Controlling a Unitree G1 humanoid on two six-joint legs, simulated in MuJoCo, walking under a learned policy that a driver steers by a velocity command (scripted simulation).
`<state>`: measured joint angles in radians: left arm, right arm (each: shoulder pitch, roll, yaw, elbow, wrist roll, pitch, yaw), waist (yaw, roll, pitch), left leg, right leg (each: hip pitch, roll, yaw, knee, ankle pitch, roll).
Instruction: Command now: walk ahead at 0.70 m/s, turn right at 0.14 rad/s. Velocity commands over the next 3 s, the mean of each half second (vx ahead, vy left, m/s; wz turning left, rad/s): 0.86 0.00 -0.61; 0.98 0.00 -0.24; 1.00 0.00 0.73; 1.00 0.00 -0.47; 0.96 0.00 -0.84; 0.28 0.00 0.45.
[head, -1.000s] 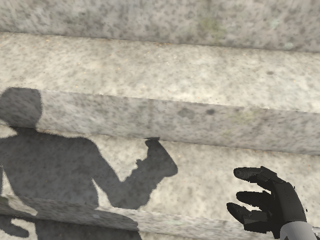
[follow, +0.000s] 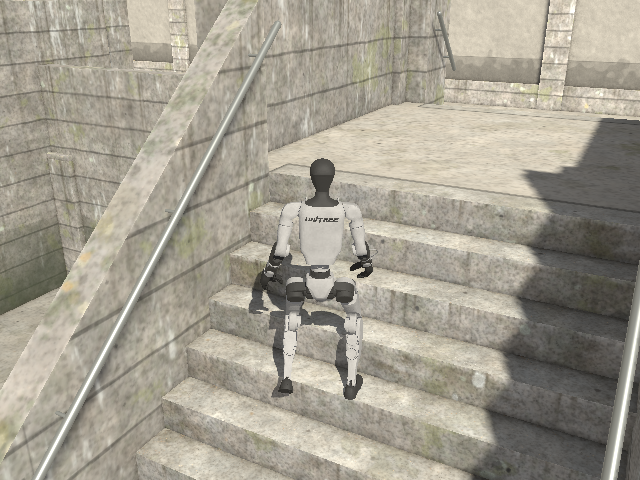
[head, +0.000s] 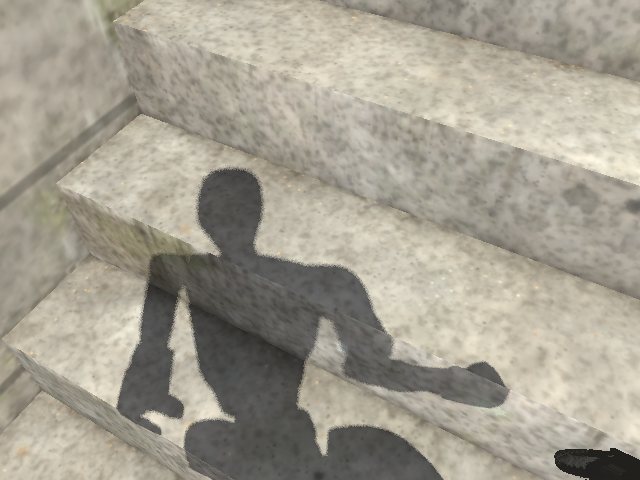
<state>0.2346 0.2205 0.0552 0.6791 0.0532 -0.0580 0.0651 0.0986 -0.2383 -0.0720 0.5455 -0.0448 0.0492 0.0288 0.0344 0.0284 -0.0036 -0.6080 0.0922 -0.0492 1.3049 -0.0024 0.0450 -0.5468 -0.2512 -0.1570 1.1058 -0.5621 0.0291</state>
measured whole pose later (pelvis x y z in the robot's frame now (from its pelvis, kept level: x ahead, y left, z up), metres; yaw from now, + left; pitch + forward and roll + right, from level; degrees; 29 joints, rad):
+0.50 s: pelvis +0.07 +0.06 -0.06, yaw -26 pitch +3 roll -4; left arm 0.02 0.21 0.00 0.55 0.00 0.07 0.05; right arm 0.39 -0.21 -0.03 0.87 0.02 -0.13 -0.01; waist -0.01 -0.02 -0.02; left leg -0.12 0.19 0.27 0.56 0.32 0.08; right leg -0.82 0.16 -0.17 1.41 -0.66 -0.17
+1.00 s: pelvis +0.29 +0.00 +0.15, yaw -28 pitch +4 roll +4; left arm 0.41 0.22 0.06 0.91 -0.01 -0.13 -0.01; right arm 0.10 -0.19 0.01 0.64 -0.01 0.01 0.01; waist -0.02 -0.03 -0.08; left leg -0.74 -0.13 0.18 1.26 -0.80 0.19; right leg -0.25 -0.06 0.00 0.81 0.17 -0.17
